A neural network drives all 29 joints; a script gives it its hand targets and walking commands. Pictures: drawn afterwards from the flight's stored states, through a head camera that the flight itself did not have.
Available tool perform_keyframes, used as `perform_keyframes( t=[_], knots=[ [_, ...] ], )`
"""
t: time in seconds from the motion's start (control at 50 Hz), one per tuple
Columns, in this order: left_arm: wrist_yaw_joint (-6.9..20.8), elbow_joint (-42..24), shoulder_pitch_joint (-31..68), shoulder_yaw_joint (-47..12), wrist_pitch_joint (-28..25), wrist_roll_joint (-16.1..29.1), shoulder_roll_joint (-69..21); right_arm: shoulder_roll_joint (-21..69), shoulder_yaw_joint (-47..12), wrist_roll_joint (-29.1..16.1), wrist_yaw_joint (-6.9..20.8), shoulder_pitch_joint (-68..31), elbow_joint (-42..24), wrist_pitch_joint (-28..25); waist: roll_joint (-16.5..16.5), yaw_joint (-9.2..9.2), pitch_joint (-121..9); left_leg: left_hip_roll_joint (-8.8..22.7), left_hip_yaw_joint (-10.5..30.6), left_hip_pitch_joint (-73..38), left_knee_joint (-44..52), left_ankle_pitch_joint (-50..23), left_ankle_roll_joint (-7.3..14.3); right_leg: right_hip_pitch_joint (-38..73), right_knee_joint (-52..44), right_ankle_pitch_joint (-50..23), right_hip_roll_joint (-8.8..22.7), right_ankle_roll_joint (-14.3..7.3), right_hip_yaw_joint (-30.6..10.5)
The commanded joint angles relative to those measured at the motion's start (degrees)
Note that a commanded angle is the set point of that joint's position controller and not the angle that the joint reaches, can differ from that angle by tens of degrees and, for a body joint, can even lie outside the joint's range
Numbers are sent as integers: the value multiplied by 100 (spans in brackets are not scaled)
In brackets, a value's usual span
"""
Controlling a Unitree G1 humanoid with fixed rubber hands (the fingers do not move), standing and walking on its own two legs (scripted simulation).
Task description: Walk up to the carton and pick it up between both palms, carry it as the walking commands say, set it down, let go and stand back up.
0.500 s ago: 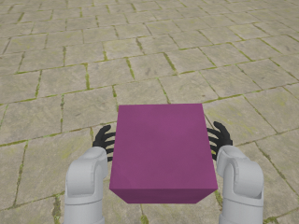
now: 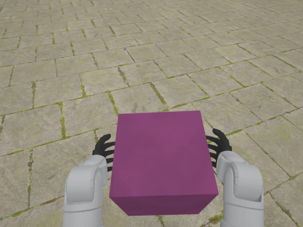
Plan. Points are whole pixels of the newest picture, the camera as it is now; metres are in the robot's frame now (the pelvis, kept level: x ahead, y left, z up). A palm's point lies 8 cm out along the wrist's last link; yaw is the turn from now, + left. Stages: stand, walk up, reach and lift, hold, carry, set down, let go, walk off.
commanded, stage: carry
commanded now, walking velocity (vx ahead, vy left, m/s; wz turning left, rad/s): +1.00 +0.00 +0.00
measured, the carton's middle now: (161, 167) +0.30 -0.02 +0.01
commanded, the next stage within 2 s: none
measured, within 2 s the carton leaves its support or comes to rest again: neither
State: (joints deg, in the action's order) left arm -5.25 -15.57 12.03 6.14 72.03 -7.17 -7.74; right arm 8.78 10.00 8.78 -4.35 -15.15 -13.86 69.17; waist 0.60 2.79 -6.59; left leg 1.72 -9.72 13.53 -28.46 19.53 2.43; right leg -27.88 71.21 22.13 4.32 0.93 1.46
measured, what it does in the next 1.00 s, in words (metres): walks ahead: right foot, then left foot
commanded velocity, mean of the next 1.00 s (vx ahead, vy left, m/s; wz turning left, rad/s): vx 0.78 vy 0.00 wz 0.00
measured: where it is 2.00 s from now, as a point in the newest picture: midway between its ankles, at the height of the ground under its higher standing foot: (148, 117)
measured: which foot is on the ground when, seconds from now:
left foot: down 0.00-0.26, up 0.28-0.62, down 0.64-1.00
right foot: up 0.00-0.20, down 0.22-0.68, up 0.70-0.98, down 1.00-1.00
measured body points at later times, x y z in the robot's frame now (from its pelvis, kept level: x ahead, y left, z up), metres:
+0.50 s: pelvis +0.46 -0.03 +0.00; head +0.46 -0.05 +0.45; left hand +0.73 +0.13 +0.08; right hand +0.77 -0.17 +0.08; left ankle +0.45 +0.13 -0.66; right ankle +0.37 -0.11 -0.74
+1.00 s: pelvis +0.96 -0.03 -0.02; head +0.97 -0.03 +0.43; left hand +1.24 +0.14 +0.06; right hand +1.27 -0.16 +0.07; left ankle +0.73 +0.11 -0.71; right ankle +1.11 -0.12 -0.74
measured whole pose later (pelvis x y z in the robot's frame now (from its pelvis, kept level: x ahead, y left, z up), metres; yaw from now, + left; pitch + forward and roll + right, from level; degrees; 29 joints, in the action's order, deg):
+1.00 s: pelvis +0.96 -0.03 -0.02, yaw +4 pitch +3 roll +2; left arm -5.5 -19.2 10.6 5.9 70.1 -6.0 -7.9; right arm 8.7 8.9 8.6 -4.3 -14.8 -17.9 68.5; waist 1.8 -0.4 -3.8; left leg 4.7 -8.1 -3.3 -30.1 25.4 -2.9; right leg -32.5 34.0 2.0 4.2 -0.7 6.1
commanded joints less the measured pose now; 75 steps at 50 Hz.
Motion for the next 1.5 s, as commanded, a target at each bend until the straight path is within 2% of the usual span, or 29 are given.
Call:
perform_keyframes(
  t=[0.0, 0.1, 0.18, 0.2, 0.22, 0.24, 0.28, 0.32, 0.48, 0.5, 0.6, 0.62, 0.64, 0.66, 0.7, 0.74, 0.78, 0.84, 0.9, 0.94, 0.96, 0.98, 1.02, 1.1, 1.24, 1.3, 1.34, 1.4, 1.48],
  knots=[
    [1272, -757, 2796, -3888, -316, 2262, -5378, 5580, -4385, -2940, 1612, -2056, -214, 104, -623, -128, -822, 1827, 1940, -3135, 1470, -2879, 380, -2385, -984, -535, 237, -3, 166],
    [1231, -752, 3064, -4212, -224, 2260, -5152, 5332, -4141, -2812, 1759, -1914, 158, 218, -1307, -201, 341, 1075, 231, -1818, 2033, -3049, 151, -1009, -3370, -1554, -106, -13, 1068],
    [1306, -282, 2782, -3888, -46, 2223, -4989, 5132, -4018, -2602, 1612, -1990, 137, 313, -1285, -473, -1153, 1015, -424, -1465, -982, -6972, -92, 2245, -4135, -1146, -1007, -217, 1756],
    [1325, -918, 3355, -4090, -130, 2453, -4985, 5053, -4082, -2702, 1560, -2709, -436, 209, -775, -711, -2036, 786, -251, -328, -2809, -6163, -248, 3982, -3920, -1106, -582, -341, 1021],
    [1367, -912, 3464, -3923, -124, 2467, -4928, 5117, -4235, -2731, 1499, -2943, -671, 212, 1255, -568, -2460, 119, 178, 818, -4542, -2893, -369, 4801, -4659, -316, 936, -708, -1662],
    [1369, -404, 3070, -3820, -99, 2299, -5004, 5146, -4196, -2547, 1484, -2493, -262, 244, 2179, -362, -2282, -661, 838, 2133, -5164, 1002, -295, 5376, -5192, -967, 1753, -1144, -3643],
    [1501, -628, 2923, -4008, -252, 2591, -5390, 5318, -4365, -2573, 1333, -2662, -755, 65, 1574, -379, -2262, 31, 1187, 3141, -6083, 316, -240, 5182, -4845, -3649, 1629, -1355, -2729],
    [1566, -966, 3031, -3884, -275, 2749, -5171, 5415, -4359, -2531, 1262, -2241, -629, 34, 642, -391, -2066, 455, 1163, 2931, -4883, -122, -282, 4574, -5214, -2761, 1494, -937, -1760],
    [1658, -635, 2821, -3901, -265, 2694, -4929, 5475, -4446, -2354, 1316, -1710, -6, 124, 586, -414, -411, 549, 398, 2378, -1608, -1037, -481, 3010, -6445, -1384, 1111, -775, -234],
    [1678, -500, 2902, -3865, -187, 2715, -4979, 5573, -4393, -2302, 1269, -1784, 51, 177, 1110, -401, -63, 492, 148, 2360, -1238, -1222, -467, 3039, -6461, -1694, 869, -702, 70],
    [1609, -718, 3036, -3724, -215, 2572, -4870, 5574, -4392, -2471, 1354, -1794, 11, 144, 1178, -213, -1344, -563, -1083, -341, 326, -1678, -346, 3461, -3675, -7176, 633, -349, 1037],
    [1556, -686, 3027, -3662, -194, 2461, -4809, 5545, -4409, -2535, 1341, -1763, 30, 162, 711, 26, -2089, -412, -538, -1929, 271, -1174, -151, 2651, -1938, -7046, 571, -211, 928],
    [1538, -737, 3130, -3744, -181, 2477, -4862, 5474, -4404, -2532, 1333, -1995, -199, 154, -632, 112, -2597, 765, 1499, -3653, 201, -1001, 332, 526, 9, -4970, 159, -24, 628],
    [1522, -794, 3082, -3850, -193, 2436, -4862, 5427, -4513, -2665, 1386, -2397, -380, 91, -2261, -79, -2787, 2117, 4279, -4740, 940, -2296, 1003, -1241, 1159, 123, -931, 24, -141],
    [1483, -1076, 3401, -4002, -320, 2525, -5118, 5641, -4660, -2883, 1374, -2605, -686, -74, -1133, -40, -2457, 2045, 3297, -4482, 366, -3911, 1015, -2179, 1941, 384, -46, -132, -531],
    [1396, -1462, 3032, -3967, -417, 2642, -5227, 5704, -4699, -3014, 1408, -2541, -920, -29, -48, -59, -2000, 2101, 2675, -4114, 898, -2520, 572, -2375, 606, -60, 143, -188, -492],
    [1376, -1309, 2837, -3934, -410, 2545, -5386, 5800, -4561, -2974, 1434, -2146, -663, 2, -378, -102, -1411, 2021, 2373, -3358, 1219, -2249, 352, -2192, -155, -49, 322, -102, -314],
    [1355, -1171, 2442, -3913, -363, 2432, -5216, 5552, -4510, -2855, 1431, -1696, -576, 62, -781, -103, -648, 1816, 1185, -3351, 1096, -4613, 236, -2200, -1925, 31, 291, -5, 88],
    [1245, -1182, 2483, -3931, -281, 2269, -4917, 5240, -4336, -2718, 1536, -1368, -251, 197, -1854, -223, -508, 1092, -330, -2270, 727, -5835, -269, 21, -4381, -1784, -494, 68, 1203],
    [1234, -1221, 2682, -3996, -271, 2281, -4905, 5127, -4326, -2744, 1587, -1787, -534, 194, -1113, -490, -1202, 679, -734, -1393, -1367, -6137, -537, 2330, -4684, -2865, -1113, 89, 1761],
    [1247, -1482, 3022, -4076, -292, 2430, -4972, 5199, -4328, -2771, 1544, -2057, -667, 206, -102, -586, -1919, 363, -501, -75, -2576, -4054, -654, 3771, -4397, -4958, -188, -184, 580],
    [1304, -1373, 2987, -3982, -229, 2485, -4924, 5295, -4359, -2638, 1479, -1880, -633, 241, 1844, -367, -2287, -317, -54, 1432, -3980, 543, -789, 5163, -4422, -7901, 1472, -753, -1845],
    [1409, -1491, 3010, -3948, -242, 2612, -4968, 5317, -4362, -2562, 1406, -1787, -580, 192, 1537, -398, -2195, -547, 876, 2199, -4918, 1333, -533, 5330, -4346, -9744, 1714, -1200, -1889],
    [1530, -1752, 2904, -3940, -380, 2757, -5200, 5783, -4569, -2685, 1222, -2024, -1167, -27, 1027, -351, -2286, 71, 1046, 2624, -3674, 548, -498, 4942, -4611, -8116, 1346, -720, -1199],
    [1536, -1758, 2583, -3911, -383, 2627, -5014, 5711, -4637, -2624, 1196, -1594, -1045, -21, 1209, -368, -1654, -313, 66, 1041, -210, -1524, -550, 3801, -4738, -6587, 654, -382, 469],
    [1496, -1542, 2473, -3822, -258, 2505, -4871, 5618, -4452, -2520, 1226, -1194, -740, 100, 630, -268, -1752, -361, -218, -169, 1026, -3346, -527, 3278, -4209, -5653, 388, -59, 635],
    [1506, -1330, 2642, -3811, -194, 2503, -4742, 5450, -4398, -2440, 1260, -1293, -444, 145, 166, -160, -2102, 462, 487, -1747, 612, -5998, -86, 2049, -3522, -4743, 166, 280, 615],
    [1493, -1065, 2702, -3809, -148, 2422, -4804, 5187, -4458, -2536, 1347, -1682, -542, 159, -1501, -42, -2433, 2245, 2007, -4054, -271, -10349, 969, -425, -2708, 1134, -289, 483, 53],
    [1419, -1624, 3032, -4086, -285, 2503, -4908, 5256, -4394, -2681, 1472, -1769, -766, 76, -1100, -227, -2332, 1339, 961, -2483, -20, -6783, 430, 1217, -5203, -324, -50, 205, 258]
  ],
)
